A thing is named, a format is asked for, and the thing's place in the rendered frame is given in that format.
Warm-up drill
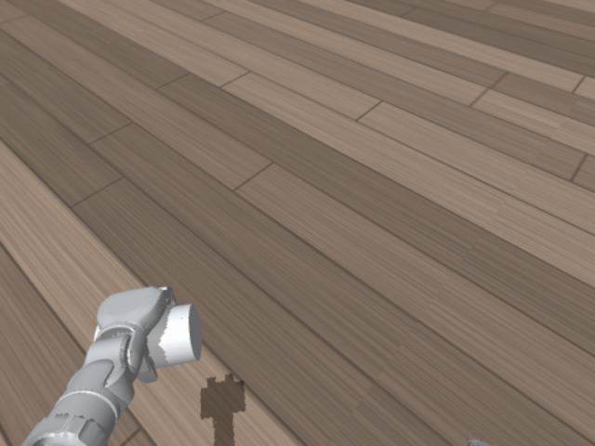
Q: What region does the left robot arm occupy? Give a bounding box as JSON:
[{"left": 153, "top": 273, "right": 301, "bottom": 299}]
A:
[{"left": 21, "top": 321, "right": 148, "bottom": 446}]

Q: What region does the can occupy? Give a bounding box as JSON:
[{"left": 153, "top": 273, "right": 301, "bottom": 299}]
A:
[{"left": 94, "top": 304, "right": 202, "bottom": 369}]

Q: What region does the left robot hand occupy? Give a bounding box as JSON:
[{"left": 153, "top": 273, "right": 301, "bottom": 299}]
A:
[{"left": 97, "top": 286, "right": 178, "bottom": 383}]

